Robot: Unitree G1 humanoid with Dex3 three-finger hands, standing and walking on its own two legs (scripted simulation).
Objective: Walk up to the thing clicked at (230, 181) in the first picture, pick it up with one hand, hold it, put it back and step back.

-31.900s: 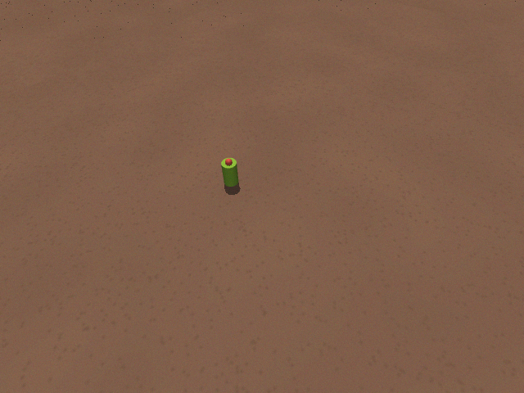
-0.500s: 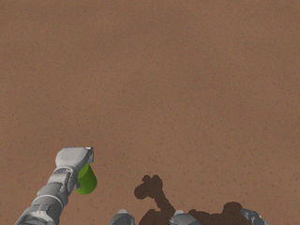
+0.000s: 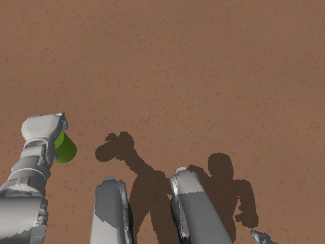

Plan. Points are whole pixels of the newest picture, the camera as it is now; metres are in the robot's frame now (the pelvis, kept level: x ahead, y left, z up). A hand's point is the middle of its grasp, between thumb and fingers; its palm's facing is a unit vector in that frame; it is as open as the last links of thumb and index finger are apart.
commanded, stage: crouch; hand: left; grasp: from above
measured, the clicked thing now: (56, 144) +0.41 +0.27 -0.22
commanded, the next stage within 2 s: lower in 0.92 s
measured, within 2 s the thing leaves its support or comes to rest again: neither
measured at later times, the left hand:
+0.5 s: hand (65, 141) +0.43 +0.26 -0.28, palm faces -0.43 -0.05 -0.90, open 10.0 cm
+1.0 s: hand (72, 146) +0.43 +0.26 -0.34, palm faces -0.48 -0.05 -0.88, open 9.9 cm
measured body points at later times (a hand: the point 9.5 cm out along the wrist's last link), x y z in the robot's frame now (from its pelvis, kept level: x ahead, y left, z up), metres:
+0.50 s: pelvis +0.00 -0.02 -0.10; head +0.25 +0.04 +0.28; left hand +0.45 +0.26 -0.23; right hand +0.07 -0.30 -0.21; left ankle +0.07 +0.10 -0.49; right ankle +0.06 -0.14 -0.49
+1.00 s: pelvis -0.01 -0.02 -0.15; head +0.25 +0.03 +0.22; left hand +0.45 +0.26 -0.29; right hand +0.02 -0.29 -0.25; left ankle +0.07 +0.10 -0.49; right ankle +0.06 -0.14 -0.49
